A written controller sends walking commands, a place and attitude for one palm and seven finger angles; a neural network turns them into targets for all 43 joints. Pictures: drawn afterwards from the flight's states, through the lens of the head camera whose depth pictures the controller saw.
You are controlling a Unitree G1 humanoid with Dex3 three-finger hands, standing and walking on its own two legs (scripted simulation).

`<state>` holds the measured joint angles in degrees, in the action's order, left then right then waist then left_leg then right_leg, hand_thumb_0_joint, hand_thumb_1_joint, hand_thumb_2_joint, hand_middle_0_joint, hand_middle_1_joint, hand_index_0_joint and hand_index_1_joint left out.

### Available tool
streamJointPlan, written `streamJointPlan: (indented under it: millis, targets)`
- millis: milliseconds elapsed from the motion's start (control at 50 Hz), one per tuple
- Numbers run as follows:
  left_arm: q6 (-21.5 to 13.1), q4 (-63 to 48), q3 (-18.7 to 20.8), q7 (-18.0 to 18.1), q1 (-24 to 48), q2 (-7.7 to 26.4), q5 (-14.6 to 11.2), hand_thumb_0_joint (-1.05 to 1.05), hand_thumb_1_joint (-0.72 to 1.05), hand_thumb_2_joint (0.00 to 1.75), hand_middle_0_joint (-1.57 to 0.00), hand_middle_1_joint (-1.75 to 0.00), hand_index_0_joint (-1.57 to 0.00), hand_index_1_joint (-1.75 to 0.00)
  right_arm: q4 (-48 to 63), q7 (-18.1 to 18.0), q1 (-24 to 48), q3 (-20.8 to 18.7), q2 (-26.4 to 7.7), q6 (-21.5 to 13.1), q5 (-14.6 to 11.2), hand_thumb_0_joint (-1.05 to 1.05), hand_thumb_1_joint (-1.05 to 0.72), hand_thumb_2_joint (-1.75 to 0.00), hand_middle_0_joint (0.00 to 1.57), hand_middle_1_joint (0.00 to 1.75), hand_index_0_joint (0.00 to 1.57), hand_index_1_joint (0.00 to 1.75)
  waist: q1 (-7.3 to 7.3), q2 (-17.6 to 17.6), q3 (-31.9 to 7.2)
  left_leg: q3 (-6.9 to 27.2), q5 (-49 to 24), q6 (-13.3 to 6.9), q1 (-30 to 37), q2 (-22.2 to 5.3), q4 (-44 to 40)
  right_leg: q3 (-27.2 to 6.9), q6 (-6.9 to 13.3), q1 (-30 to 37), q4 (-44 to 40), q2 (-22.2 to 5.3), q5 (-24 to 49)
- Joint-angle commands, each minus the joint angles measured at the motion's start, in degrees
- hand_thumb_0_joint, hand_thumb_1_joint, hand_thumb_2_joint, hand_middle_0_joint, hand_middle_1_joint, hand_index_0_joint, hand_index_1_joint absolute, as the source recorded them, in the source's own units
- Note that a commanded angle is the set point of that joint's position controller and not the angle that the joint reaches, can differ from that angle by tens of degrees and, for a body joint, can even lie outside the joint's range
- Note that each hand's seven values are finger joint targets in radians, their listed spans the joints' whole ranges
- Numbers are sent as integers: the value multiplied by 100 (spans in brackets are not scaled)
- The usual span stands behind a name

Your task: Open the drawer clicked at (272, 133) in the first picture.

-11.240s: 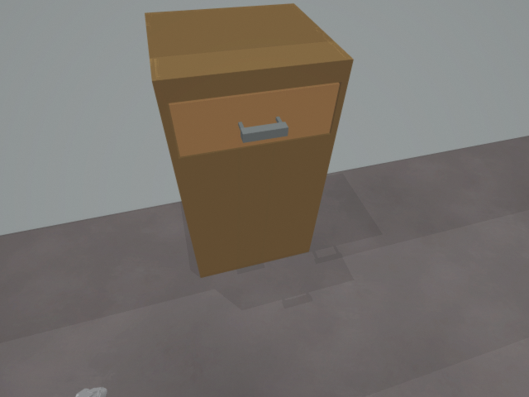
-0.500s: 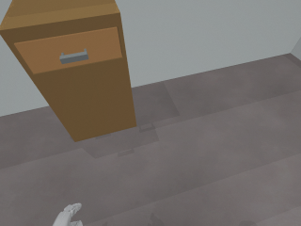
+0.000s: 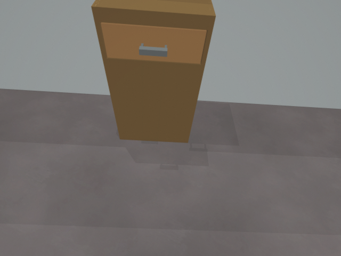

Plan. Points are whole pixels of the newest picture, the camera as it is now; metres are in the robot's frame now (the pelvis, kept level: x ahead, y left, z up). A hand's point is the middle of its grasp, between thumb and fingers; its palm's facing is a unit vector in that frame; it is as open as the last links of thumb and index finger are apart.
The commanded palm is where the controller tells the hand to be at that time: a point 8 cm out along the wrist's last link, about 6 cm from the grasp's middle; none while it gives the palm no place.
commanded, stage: take the last steps up to it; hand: left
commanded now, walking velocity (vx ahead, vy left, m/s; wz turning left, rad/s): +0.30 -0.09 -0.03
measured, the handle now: (153, 48) +0.91 +0.17 -0.01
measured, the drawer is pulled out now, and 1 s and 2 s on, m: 0.00 0.00 0.00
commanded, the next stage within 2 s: come to a stop and stand still in 1.10 s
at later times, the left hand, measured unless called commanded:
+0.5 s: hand (127, 226) +0.21 +0.14 -0.16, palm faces -0.07 -0.98 -0.20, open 7.4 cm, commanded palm none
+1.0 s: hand (143, 233) +0.20 +0.09 -0.18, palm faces +0.13 -0.99 -0.11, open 7.3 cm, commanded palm none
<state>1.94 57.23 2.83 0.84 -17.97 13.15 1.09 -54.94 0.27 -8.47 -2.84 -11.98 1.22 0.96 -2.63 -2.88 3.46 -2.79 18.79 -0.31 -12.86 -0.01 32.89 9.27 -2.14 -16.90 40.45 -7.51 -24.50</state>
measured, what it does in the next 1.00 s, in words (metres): walks ahead: right foot, then left foot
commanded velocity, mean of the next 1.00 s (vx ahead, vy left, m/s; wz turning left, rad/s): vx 0.28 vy -0.06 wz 0.01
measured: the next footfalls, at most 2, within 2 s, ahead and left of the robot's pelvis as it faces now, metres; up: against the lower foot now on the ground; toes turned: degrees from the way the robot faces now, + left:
right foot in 0.50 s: +0.23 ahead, -0.17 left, +0.00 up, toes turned -10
left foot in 0.98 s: +0.38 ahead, +0.05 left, +0.00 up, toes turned +9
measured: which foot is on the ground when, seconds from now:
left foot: down 0.00-0.50, up 0.52-0.96, down 0.98-1.00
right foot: up 0.00-0.48, down 0.50-0.98, up 1.00-1.00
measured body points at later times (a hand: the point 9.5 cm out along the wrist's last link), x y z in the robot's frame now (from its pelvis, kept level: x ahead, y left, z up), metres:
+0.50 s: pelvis +0.12 -0.05 +0.00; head +0.14 -0.06 +0.45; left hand +0.22 +0.19 -0.15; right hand +0.00 -0.27 -0.15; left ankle -0.02 +0.11 -0.73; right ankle +0.19 -0.17 -0.73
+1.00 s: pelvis +0.28 -0.06 +0.00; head +0.28 -0.04 +0.45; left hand +0.20 +0.14 -0.17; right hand +0.39 -0.28 -0.13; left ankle +0.34 +0.05 -0.73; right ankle +0.20 -0.16 -0.72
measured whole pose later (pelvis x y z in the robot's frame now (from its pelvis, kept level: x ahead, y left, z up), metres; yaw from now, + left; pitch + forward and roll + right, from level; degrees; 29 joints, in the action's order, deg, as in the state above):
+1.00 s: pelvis +0.28 -0.06 +0.00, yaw +1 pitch -1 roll -1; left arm -2.4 66.4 1.9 -0.2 -23.7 7.9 1.0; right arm -57.5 0.7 -8.2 -2.8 -8.1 -3.0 1.7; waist -2.8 -1.4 1.2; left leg -7.2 12.1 -1.6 -20.3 -4.2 34.1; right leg 9.6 0.7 -6.6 34.1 -2.1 -24.0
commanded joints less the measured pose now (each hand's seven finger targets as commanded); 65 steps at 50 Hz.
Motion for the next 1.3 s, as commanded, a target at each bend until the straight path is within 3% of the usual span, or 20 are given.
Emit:
streamJointPlan:
  millis: [0,100,240,360,400,440,460,480,500,580,640,840,920,940,960,980,1060,1120,1200,1280]
  targets:
    - [-145,-537,60,-44,780,341,72,0,90,90,-20,-30,-20,-30,-37,-156,-1036,-165,-1054,-153,98,0,-90,-90,20,30,20,30,697,1766,127,2466,520,-976,941,-1984,-2289,-690,8,-2053,1842,111,-512]
    - [-168,-36,49,-217,211,295,52,0,90,90,-20,-30,-20,-30,-47,-188,-869,-48,-728,-315,25,0,-90,-90,20,30,20,30,364,1046,370,1292,-210,-675,683,-1393,-2396,-694,-86,-1849,2217,163,830]
    - [-150,-187,77,-249,815,231,28,0,90,90,-20,-30,-20,-30,-297,-240,-1521,-86,-633,-422,25,0,-90,-90,20,30,20,30,507,933,490,1184,-1148,-894,1222,-1710,-2395,-760,-202,-2426,1696,-8,1163]
    - [-250,-361,35,-315,1417,41,-18,0,90,90,-20,-30,-20,-30,-518,-234,-1716,-129,-730,-417,114,0,-90,-90,20,30,20,30,638,1218,437,811,-2003,-799,1106,-1723,-1944,-378,-61,-1557,10,135,982]
    - [-306,-256,60,-314,1184,54,-26,0,90,90,-20,-30,-20,-30,-575,-224,-1640,-143,-779,-407,121,0,-90,-90,20,30,20,30,509,1250,297,687,-2251,-701,825,-1693,-1624,-217,54,-735,-461,320,1064]
    - [-405,119,134,-280,111,297,-15,0,90,90,-20,-30,-20,-30,-636,-195,-1610,-133,-748,-401,80,0,-90,-90,20,30,20,30,-4,636,-273,316,-2748,-423,402,-1308,-359,-58,173,936,-1136,604,1442]
    - [-493,383,228,-230,-764,652,24,0,90,90,-20,-30,-20,-30,-614,-147,-1591,-106,-603,-433,19,0,-90,-90,20,30,20,30,-403,48,-827,-15,-2154,-203,-423,-987,940,-795,406,2296,-1376,-9,1300]
    - [-539,576,397,-139,-1426,1313,38,0,90,90,-20,-30,-20,-30,-464,-115,-1752,-6,-123,-466,-53,0,-90,-90,20,30,20,30,-531,-1624,-1438,-409,1051,56,-1828,-134,2819,-3061,1032,3413,-1979,-1632,1583]
    - [-514,610,377,-93,-1535,1424,-69,0,90,90,-20,-30,-20,-30,-308,-135,-1368,-21,-309,-423,-68,0,-90,-90,20,30,20,30,-584,-1197,-1393,246,1684,-71,-2118,-229,3815,-3543,1267,2964,-2412,-1918,1631]
    - [-515,205,105,-22,171,427,-39,0,90,90,-20,-30,-20,-30,-424,-55,-1045,-85,-101,-283,45,0,-90,-90,20,30,20,30,133,-58,31,327,95,-2,-1908,-889,3951,-2044,968,434,-2977,-1230,302]
    - [-593,260,3,-5,203,144,11,0,90,90,-20,-30,-20,-30,-548,-4,-1405,-87,127,-161,77,0,-90,-90,20,30,20,30,420,-291,152,132,-293,112,-1481,-841,3257,-1202,842,-119,-3163,-837,864]
    - [-658,557,77,-8,-492,342,42,0,90,90,-20,-30,-20,-30,-19,107,-31,-59,124,-323,41,0,-90,-90,20,30,20,30,95,-98,304,-162,-337,131,-1463,-715,757,-1259,1183,787,-2903,-993,1521]
    - [-582,610,82,-31,-458,299,-25,0,90,90,-20,-30,-20,-30,-288,31,-737,-70,-41,-441,67,0,-90,-90,20,30,20,30,470,305,-52,-510,-787,46,389,-319,-417,-710,841,335,-1635,-539,2097]
    - [-556,557,51,-61,-513,114,-34,0,90,90,-20,-30,-20,-30,-436,-22,-1326,-154,-419,-475,89,0,-90,-90,20,30,20,30,696,994,-338,364,-539,-217,1392,-861,-802,-441,608,-427,-422,-113,1779]
    - [-563,402,-9,-104,-505,-194,-73,0,90,90,-20,-30,-20,-30,-536,-79,-1959,-294,-993,-483,138,0,-90,-90,20,30,20,30,876,2178,-659,2186,-802,-823,2154,-2232,-1442,131,289,-1508,1185,554,125]
    - [-566,228,-14,-97,-190,-54,-21,0,90,90,-20,-30,-20,-30,-589,-118,-2098,-289,-1099,-399,82,0,-90,-90,20,30,20,30,891,1819,-530,2580,-813,-1186,1929,-2653,-1830,-316,325,-1864,2121,559,-916]
    - [-448,387,37,-142,-112,-171,34,0,90,90,-20,-30,-20,-30,-356,-176,-991,-64,-386,-480,40,0,-90,-90,20,30,20,30,410,847,-46,1245,-1279,-895,543,-2051,-2089,-767,185,-1571,2425,-13,188]
    - [-325,416,54,-133,-299,-359,42,0,90,90,-20,-30,-20,-30,-359,-200,-970,-82,-236,-510,37,0,-90,-90,20,30,20,30,275,909,-161,500,-1769,-823,306,-1711,-2069,-627,71,-1230,1905,17,643]
    - [-248,234,19,-135,40,-384,24,0,90,90,-20,-30,-20,-30,-376,-202,-872,-65,-332,-452,55,0,-90,-90,20,30,20,30,263,928,32,254,-1982,-915,122,-1622,-2011,-508,11,-935,686,36,870]
    - [-264,346,-8,-36,-217,-246,-14,0,90,90,-20,-30,-20,-30,-512,-248,-749,-30,-346,-331,31,0,-90,-90,20,30,20,30,46,803,-192,-60,-2698,-483,72,-1298,-998,-313,-38,364,-1075,291,1865]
